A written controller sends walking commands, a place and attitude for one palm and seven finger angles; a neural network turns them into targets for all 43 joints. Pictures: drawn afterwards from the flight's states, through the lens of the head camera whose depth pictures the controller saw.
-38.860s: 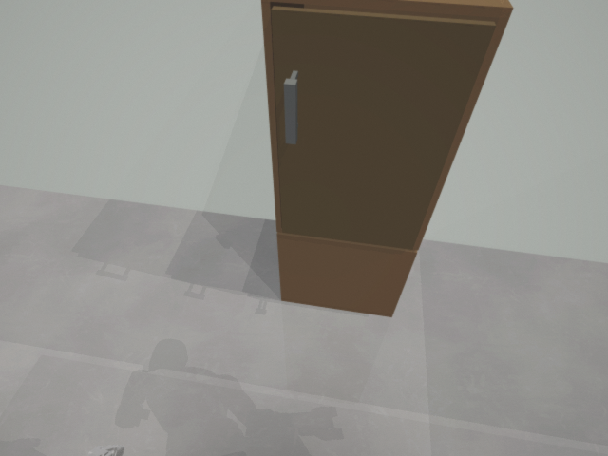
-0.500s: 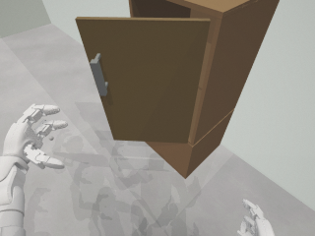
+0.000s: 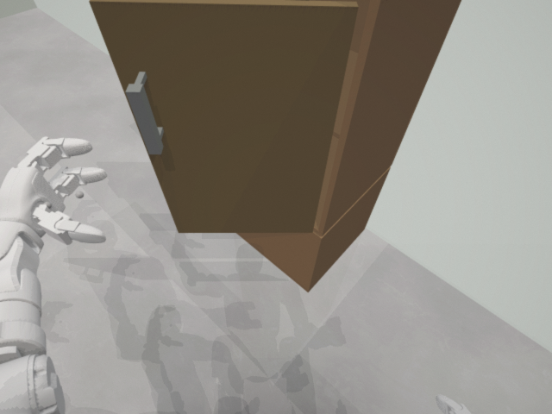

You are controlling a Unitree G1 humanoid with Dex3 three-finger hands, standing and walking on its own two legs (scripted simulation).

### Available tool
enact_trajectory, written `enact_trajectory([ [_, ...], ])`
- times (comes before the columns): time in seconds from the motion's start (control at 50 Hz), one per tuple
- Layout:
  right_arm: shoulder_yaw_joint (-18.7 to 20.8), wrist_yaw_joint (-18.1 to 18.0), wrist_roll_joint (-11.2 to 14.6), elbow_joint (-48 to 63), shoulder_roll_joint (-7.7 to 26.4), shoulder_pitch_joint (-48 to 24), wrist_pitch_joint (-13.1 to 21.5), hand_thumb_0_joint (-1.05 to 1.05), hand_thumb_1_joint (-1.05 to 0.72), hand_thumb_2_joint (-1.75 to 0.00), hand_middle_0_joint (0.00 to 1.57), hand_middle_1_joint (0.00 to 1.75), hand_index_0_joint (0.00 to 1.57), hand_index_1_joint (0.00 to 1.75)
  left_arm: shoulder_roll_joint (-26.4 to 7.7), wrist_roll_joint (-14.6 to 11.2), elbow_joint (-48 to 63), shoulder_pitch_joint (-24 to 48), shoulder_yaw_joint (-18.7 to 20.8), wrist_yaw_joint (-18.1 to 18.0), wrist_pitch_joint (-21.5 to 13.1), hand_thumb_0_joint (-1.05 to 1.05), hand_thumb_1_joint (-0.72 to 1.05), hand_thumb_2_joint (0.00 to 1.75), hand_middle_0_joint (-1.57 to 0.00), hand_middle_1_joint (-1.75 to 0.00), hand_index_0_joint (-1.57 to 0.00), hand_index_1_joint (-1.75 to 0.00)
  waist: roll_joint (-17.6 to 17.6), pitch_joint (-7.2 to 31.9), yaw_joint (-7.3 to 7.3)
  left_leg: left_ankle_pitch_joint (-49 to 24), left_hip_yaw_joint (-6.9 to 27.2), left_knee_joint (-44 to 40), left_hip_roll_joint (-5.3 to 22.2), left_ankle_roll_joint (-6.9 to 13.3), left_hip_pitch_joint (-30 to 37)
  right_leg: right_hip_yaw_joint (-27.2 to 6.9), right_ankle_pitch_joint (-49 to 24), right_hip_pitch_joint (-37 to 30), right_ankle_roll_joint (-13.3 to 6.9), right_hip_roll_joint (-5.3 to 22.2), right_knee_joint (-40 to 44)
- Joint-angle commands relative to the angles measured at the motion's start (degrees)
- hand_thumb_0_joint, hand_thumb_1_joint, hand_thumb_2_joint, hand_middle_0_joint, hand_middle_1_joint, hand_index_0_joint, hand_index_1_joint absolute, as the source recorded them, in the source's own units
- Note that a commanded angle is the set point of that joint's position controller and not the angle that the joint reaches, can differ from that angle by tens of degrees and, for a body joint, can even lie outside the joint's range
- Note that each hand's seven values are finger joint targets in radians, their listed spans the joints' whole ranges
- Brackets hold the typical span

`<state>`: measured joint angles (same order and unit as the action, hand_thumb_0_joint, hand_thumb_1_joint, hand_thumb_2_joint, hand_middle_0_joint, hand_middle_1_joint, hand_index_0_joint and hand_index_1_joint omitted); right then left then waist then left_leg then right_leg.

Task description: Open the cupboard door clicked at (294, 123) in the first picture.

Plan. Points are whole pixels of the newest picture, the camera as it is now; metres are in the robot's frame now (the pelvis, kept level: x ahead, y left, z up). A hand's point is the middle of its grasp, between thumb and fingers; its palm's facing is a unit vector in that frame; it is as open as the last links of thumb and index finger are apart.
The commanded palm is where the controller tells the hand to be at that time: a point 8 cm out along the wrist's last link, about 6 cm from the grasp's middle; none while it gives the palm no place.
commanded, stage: move the hooked fingers beside the handle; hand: left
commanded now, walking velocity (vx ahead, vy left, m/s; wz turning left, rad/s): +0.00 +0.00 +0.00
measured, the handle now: (149, 114) +0.57 +0.24 +0.10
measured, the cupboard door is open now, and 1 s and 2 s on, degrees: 43 43 43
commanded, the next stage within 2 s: slide the fingers in behind the handle in 1.78 s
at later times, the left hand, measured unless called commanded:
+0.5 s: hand (91, 161) +0.45 +0.29 +0.11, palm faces +0.03 -1.00 +0.01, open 14.0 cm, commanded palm +0.43 +0.34 +0.11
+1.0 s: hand (98, 132) +0.50 +0.30 +0.12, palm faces +0.02 -1.00 +0.00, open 14.0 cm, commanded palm +0.49 +0.34 +0.11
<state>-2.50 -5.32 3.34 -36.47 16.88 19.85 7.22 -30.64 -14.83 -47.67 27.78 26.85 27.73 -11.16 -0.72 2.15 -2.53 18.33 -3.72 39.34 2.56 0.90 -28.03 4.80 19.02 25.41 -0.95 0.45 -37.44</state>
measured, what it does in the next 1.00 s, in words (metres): stands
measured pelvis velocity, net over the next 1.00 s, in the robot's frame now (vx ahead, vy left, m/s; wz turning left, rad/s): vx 0.01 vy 0.02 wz -0.02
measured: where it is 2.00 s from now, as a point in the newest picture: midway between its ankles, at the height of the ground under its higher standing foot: outside the picture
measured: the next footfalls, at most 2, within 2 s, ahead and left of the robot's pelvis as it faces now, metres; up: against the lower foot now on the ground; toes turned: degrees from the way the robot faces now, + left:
none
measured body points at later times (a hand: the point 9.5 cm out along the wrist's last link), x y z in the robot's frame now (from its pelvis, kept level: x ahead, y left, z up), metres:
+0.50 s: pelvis +0.01 +0.02 -0.01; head +0.08 +0.03 +0.44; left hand +0.44 +0.34 +0.11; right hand +0.07 -0.26 -0.11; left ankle +0.01 +0.11 -0.72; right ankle +0.00 -0.11 -0.72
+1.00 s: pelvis +0.01 +0.02 -0.01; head +0.12 +0.04 +0.42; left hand +0.50 +0.35 +0.12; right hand -0.01 -0.27 -0.11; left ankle +0.01 +0.11 -0.72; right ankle +0.00 -0.11 -0.72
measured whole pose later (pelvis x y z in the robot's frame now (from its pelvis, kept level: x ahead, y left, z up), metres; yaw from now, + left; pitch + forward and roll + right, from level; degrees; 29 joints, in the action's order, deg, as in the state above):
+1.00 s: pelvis +0.01 +0.02 -0.01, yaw -1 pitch +17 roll -3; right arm -3.0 -4.1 1.3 -36.3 17.6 24.3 -3.2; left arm -45.2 -6.8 -72.7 55.0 29.2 28.5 -15.0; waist -0.2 3.4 -9.3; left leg 21.3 -3.4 46.4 3.6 1.9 -42.2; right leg 4.7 20.0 38.2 0.0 -0.3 -41.2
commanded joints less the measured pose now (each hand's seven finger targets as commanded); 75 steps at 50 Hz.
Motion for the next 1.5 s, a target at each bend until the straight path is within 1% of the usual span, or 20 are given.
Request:
enact_trajectory([
  [0.0, 3.9, -0.7, -0.3, 6.5, 9.0, 1.1, 1.8, 0.0, -0.9, -0.9, 0.2, 0.3, 0.2, 0.3, -19.0, -0.3, 11.1, 23.5, 3.4, 0.1, -5.2, 0.0, -0.5, 0.3, -0.3, -1.2, -0.3, -1.2, -6.8, 19.2, 0.08, -13.8, 4.3, -4.0, -2.1, 1.1, 12.6, -2.9, -14.8, -2.5, -0.4, -1.7, 4.1],
  [0.12, 3.9, -0.6, -0.5, 5.6, 9.8, 3.1, 0.0, 0.0, -0.9, -0.9, 0.2, 0.3, 0.2, 0.3, -20.1, -0.2, 3.6, 26.6, 3.6, 0.3, -4.8, 0.0, -0.5, 0.3, -0.3, -1.2, -0.3, -1.2, -1.1, 17.0, -1.03, -14.1, 4.5, -3.4, -1.7, 1.4, 9.7, -2.5, -15.4, -1.0, -0.2, -2.0, 3.6],
  [0.18, 4.0, -0.4, -0.7, 5.7, 9.7, 3.5, -0.6, 0.0, -0.9, -0.9, 0.2, 0.3, 0.2, 0.3, -20.1, 1.4, 3.7, 30.7, 2.1, 0.1, -5.6, 0.0, -0.5, 0.3, -0.3, -1.2, -0.3, -1.2, -6.6, 18.9, -1.29, -15.4, 4.9, -3.0, -1.7, 1.0, 11.7, -2.4, -14.9, 0.9, -0.4, -1.9, 3.0],
  [0.26, 4.4, 0.1, -1.0, 5.6, 9.7, 4.8, -1.6, 0.0, -0.9, -0.9, 0.2, 0.3, 0.2, 0.3, -20.7, 1.2, 5.2, 31.4, 3.3, -0.4, -7.3, 0.0, -0.5, 0.3, -0.3, -1.2, -0.3, -1.2, -7.0, 24.2, -1.12, -21.8, 5.6, -1.8, -1.1, 0.5, 15.9, -2.2, -17.8, 0.8, -0.4, -2.3, 2.0],
  [0.32, 4.0, 0.0, -1.0, 4.8, 10.0, 5.2, -2.7, 0.0, -0.9, -0.9, 0.2, 0.3, 0.2, 0.3, -20.9, 1.3, -0.8, 33.4, 2.8, -0.3, -6.5, 0.0, -0.5, 0.3, -0.3, -1.2, -0.3, -1.2, -4.0, 19.0, -2.31, -18.7, 5.2, -1.7, -1.1, 0.9, 11.6, -2.0, -16.5, 2.3, -0.3, -2.4, 2.3],
  [0.38, 4.2, 0.3, -1.1, 5.3, 9.9, 5.5, -3.3, 0.0, -0.9, -0.9, 0.2, 0.3, 0.2, 0.3, -20.7, 2.8, 0.6, 35.1, 1.6, -0.5, -6.8, 0.0, -0.5, 0.3, -0.3, -1.2, -0.3, -1.2, -8.9, 21.4, -2.1, -20.2, 5.6, -1.6, -1.1, 0.5, 13.9, -2.1, -16.0, 3.7, -0.4, -2.2, 1.8],
  [0.44, 4.2, 0.2, -1.3, 4.5, 10.5, 6.7, -4.2, 0.0, -0.9, -0.9, 0.2, 0.3, 0.2, 0.3, -23.6, 2.8, -2.6, 38.1, 3.6, -1.0, -7.3, 0.0, -0.5, 0.3, -0.3, -1.2, -0.3, -1.2, -3.8, 21.1, -3.04, -19.8, 5.8, -0.9, -0.8, 0.8, 11.9, -2.1, -16.2, 3.7, -0.1, -2.6, 1.7],
  [0.48, 4.1, 0.2, -1.4, 4.4, 10.3, 6.8, -4.6, 0.0, -0.9, -0.9, 0.2, 0.3, 0.2, 0.3, -22.7, 3.2, -3.1, 40.5, 2.3, -0.8, -7.7, 0.0, -0.5, 0.3, -0.3, -1.2, -0.3, -1.2, -6.6, 21.4, -3.69, -19.1, 5.7, -0.6, -1.0, 0.8, 12.1, -2.2, -15.8, 4.7, -0.1, -2.4, 1.5],
  [0.54, 4.1, 0.1, -1.6, 4.2, 10.8, 7.8, -5.5, 0.0, -0.9, -0.9, 0.2, 0.3, 0.2, 0.3, -27.3, 3.9, -4.5, 41.0, 5.2, -0.7, -8.5, 0.0, -0.5, 0.3, -0.3, -1.2, -0.3, -1.2, -6.6, 24.3, -3.16, -21.4, 5.7, 0.3, -1.0, 0.8, 12.1, -2.4, -17.6, 3.5, -0.1, -2.5, 0.7],
  [0.56, 4.0, 0.2, -1.6, 4.2, 10.5, 7.8, -5.7, 0.0, -0.9, -0.9, 0.2, 0.3, 0.2, 0.3, -25.7, 4.3, -5.2, 41.4, 3.5, -0.4, -8.4, 0.0, -0.5, 0.3, -0.3, -1.2, -0.3, -1.2, -8.8, 24.1, -3.64, -21.6, 5.5, 0.5, -1.0, 0.7, 12.5, -2.5, -17.4, 4.7, -0.1, -2.5, 0.7],
  [0.62, 4.0, 0.1, -1.7, 3.8, 11.0, 8.8, -6.6, 0.0, -0.9, -0.9, 0.2, 0.3, 0.2, 0.3, -27.3, 3.8, -8.3, 42.4, 4.3, 0.3, -8.2, 0.0, -0.5, 0.3, -0.3, -1.2, -0.3, -1.2, -4.3, 23.1, -4.48, -20.9, 5.4, 1.3, -0.9, 1.3, 9.8, -2.5, -18.2, 4.1, 0.0, -2.8, 0.6],
  [0.68, 3.9, 0.2, -1.6, 3.7, 11.0, 9.3, -7.2, 0.0, -0.9, -0.9, 0.2, 0.3, 0.2, 0.3, -27.4, 4.9, -8.4, 45.6, 2.8, 1.1, -8.0, 0.0, -0.5, 0.3, -0.3, -1.2, -0.3, -1.2, -8.7, 23.1, -5.04, -20.5, 5.5, 1.5, -1.0, 1.1, 10.2, -2.6, -17.2, 6.3, 0.0, -2.7, 0.4],
  [0.74, 4.0, 0.0, -1.7, 3.6, 11.6, 10.6, -8.1, 0.0, -0.9, -0.9, 0.2, 0.3, 0.2, 0.3, -30.6, 4.9, -10.2, 45.8, 5.0, 1.2, -8.0, 0.0, -0.5, 0.3, -0.3, -1.2, -0.3, -1.2, -6.4, 24.6, -5.14, -21.0, 5.8, 2.2, -0.7, 1.2, 9.8, -2.6, -17.3, 6.5, 0.2, -3.0, 0.2],
  [0.96, 3.6, 0.1, -2.2, 2.6, 12.0, 13.6, -10.0, 0.0, -0.9, -0.9, 0.2, 0.3, 0.2, 0.3, -33.4, 7.0, -13.4, 53.4, 4.2, 0.9, -7.2, 0.0, -0.5, 0.3, -0.3, -1.2, -0.3, -1.2, -9.9, 25.8, -7.36, -21.8, 6.8, 3.9, -0.2, 1.0, 9.9, -2.5, -15.7, 10.9, 0.3, -3.2, -0.5],
  [1.06, 3.6, 0.7, -2.4, 4.3, 12.1, 14.4, -10.9, 0.0, -0.9, -0.9, 0.2, 0.3, 0.2, 0.3, -36.9, 7.6, -15.1, 47.3, 7.3, 1.0, -6.3, 0.0, -0.5, 0.3, -0.3, -1.2, -0.3, -1.2, -7.9, 27.8, -5.28, -22.7, 5.4, 4.4, -0.7, 1.4, 6.2, -2.8, -19.4, 6.4, 0.5, -3.4, -1.2],
  [1.12, 3.7, 0.7, -2.4, 5.0, 12.1, 14.3, -11.5, 0.0, -0.9, -0.9, 0.2, 0.3, 0.2, 0.3, -37.5, 7.5, -13.9, 47.8, 7.7, 1.0, -6.7, 0.0, -0.5, 0.3, -0.3, -1.2, -0.3, -1.2, -7.9, 26.6, -5.67, -22.0, 5.1, 4.7, -0.7, 1.6, 5.6, -2.8, -19.1, 6.9, 0.4, -3.6, -1.4],
  [1.16, 4.0, 1.0, -2.5, 5.1, 12.0, 14.5, -11.7, 0.0, -0.9, -0.9, 0.2, 0.3, 0.2, 0.3, -37.6, 7.6, -11.8, 48.4, 8.1, 1.0, -7.5, 0.0, -0.5, 0.3, -0.3, -1.2, -0.3, -1.2, -11.0, 28.7, -5.63, -23.8, 5.5, 4.9, -0.4, 1.2, 8.6, -2.6, -18.9, 8.3, 0.3, -3.8, -1.5],
  [1.34, 4.2, 1.2, -2.4, 4.4, 11.7, 14.3, -12.3, 0.0, -0.9, -0.9, 0.2, 0.3, 0.2, 0.3, -33.9, 5.9, -10.0, 47.4, 6.6, 1.9, -7.4, 0.0, -0.5, 0.3, -0.3, -1.2, -0.3, -1.2, -11.3, 28.9, -5.82, -27.9, 6.3, 5.3, 0.1, 0.9, 12.2, -1.9, -19.7, 9.8, 0.2, -4.2, -1.5],
  [1.42, 3.8, 1.2, -2.2, 4.5, 11.5, 13.5, -12.4, 0.0, -0.9, -0.9, 0.2, 0.3, 0.2, 0.3, -30.5, 5.6, -11.2, 48.0, 3.9, 1.7, -6.8, 0.0, -0.5, 0.3, -0.3, -1.2, -0.3, -1.2, -10.1, 24.7, -6.7, -25.0, 6.0, 5.0, -0.1, 1.2, 9.9, -1.8, -18.4, 11.0, 0.1, -4.1, -1.2],
  [1.48, 3.9, 1.2, -2.2, 4.7, 11.6, 13.3, -12.2, 0.0, -0.9, -0.9, 0.2, 0.3, 0.2, 0.3, -32.2, 6.1, -10.8, 48.2, 4.9, 1.1, -7.1, 0.0, -0.5, 0.3, -0.3, -1.2, -0.3, -1.2, -10.2, 26.2, -6.54, -24.4, 6.1, 5.2, -0.2, 1.1, 9.8, -2.1, -18.3, 10.5, 0.3, -4.0, -1.4],
])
